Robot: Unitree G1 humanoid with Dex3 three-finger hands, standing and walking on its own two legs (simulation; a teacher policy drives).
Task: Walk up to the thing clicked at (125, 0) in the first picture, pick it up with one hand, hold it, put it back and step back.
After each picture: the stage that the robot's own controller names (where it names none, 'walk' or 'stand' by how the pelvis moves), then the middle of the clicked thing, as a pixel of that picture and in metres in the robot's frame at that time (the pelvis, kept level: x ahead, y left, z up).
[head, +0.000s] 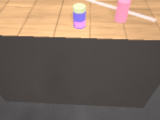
stand; (122, 10) +0.80 -0.22 +0.04
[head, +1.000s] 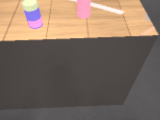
walk; (83, 4) +0.74 +0.01 +0.08
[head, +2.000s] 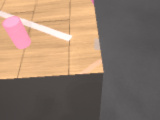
stand; (17, 33) +0.53 +0.29 +0.07
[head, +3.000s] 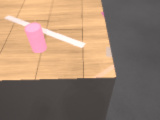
stand; (36, 38) +0.56 +0.21 +0.05
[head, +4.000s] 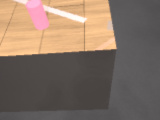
stand; (38, 15) +0.65 +0.22 +0.06
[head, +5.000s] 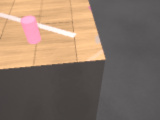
stand; (31, 30) +0.65 +0.23 +0.04
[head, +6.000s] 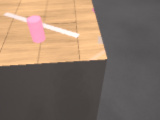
stand; (36, 29) +0.67 +0.22 +0.04
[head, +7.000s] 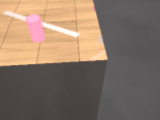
stand; (35, 28) +0.66 +0.22 +0.04
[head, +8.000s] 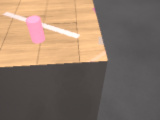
stand; (36, 29) +0.65 +0.22 +0.04
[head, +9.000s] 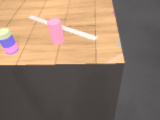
rise first; (56, 31) +0.67 +0.18 +0.04
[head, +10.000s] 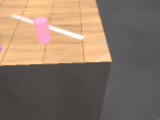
go down; (42, 30) +0.68 +0.17 +0.05
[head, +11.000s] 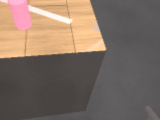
go down; (20, 13) +0.65 +0.18 +0.07
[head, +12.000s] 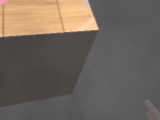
close in; out of the picture +0.67 +0.20 +0.10
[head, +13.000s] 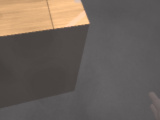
close; out of the picture +0.68 +0.21 +0.11
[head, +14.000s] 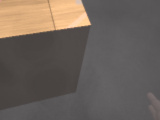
lift; out of the picture +0.67 +0.21 +0.11
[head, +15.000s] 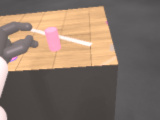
lift; (53, 39) +0.69 +0.19 +0.07
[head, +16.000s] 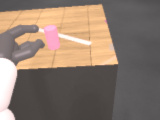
hold; (52, 37) +0.69 +0.18 +0.06
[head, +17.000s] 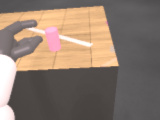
close; (53, 39) +0.69 +0.18 +0.06
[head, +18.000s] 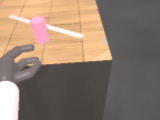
hold; (40, 30) +0.66 +0.20 +0.06
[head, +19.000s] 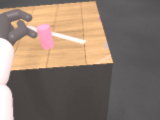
crouch; (45, 36) +0.69 +0.18 +0.05
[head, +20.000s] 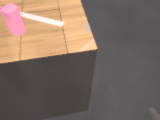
crouch; (14, 20) +0.66 +0.20 +0.06
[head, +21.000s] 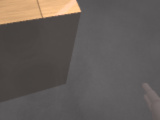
lower; out of the picture +0.69 +0.21 +0.13
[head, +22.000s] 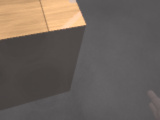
lower; out of the picture +0.66 +0.21 +0.12
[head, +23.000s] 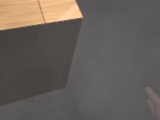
lower; out of the picture +0.68 +0.22 +0.12
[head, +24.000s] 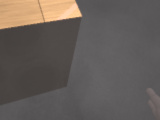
lower; out of the picture +0.68 +0.22 +0.12
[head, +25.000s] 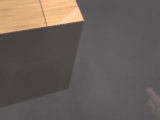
open; out of the picture +0.68 +0.21 +0.12
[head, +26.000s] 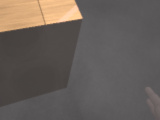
withdraw; out of the picture +0.68 +0.21 +0.12
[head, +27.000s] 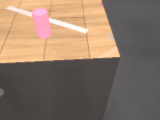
sink last; (42, 23) +0.64 +0.18 +0.09
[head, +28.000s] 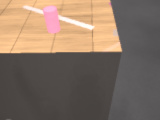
stand; (52, 19) +0.70 +0.19 +0.08
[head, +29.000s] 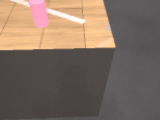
stand; (39, 13) +0.68 +0.19 +0.10
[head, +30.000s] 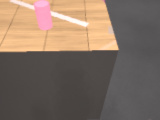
stand; (43, 15) +0.68 +0.17 +0.10
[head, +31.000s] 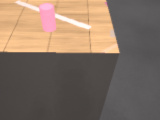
stand; (48, 18) +0.69 +0.17 +0.08
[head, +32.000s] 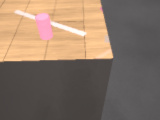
stand; (44, 27) +0.68 +0.19 +0.04
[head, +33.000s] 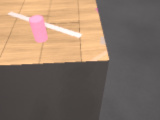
stand; (38, 29) +0.66 +0.22 +0.04
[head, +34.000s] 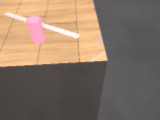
stand; (36, 29) +0.66 +0.23 +0.04
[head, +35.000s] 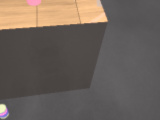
walk; out of the picture +0.76 +0.22 +0.05
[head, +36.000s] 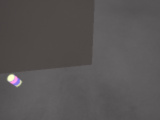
walk; out of the picture +1.06 +0.28 +0.07
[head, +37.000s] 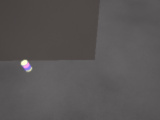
stand; out of the picture +1.31 +0.20 +0.06
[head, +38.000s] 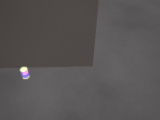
stand; out of the picture +1.27 +0.19 +0.04
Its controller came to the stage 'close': yes
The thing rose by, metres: 0.00
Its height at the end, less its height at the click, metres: +0.00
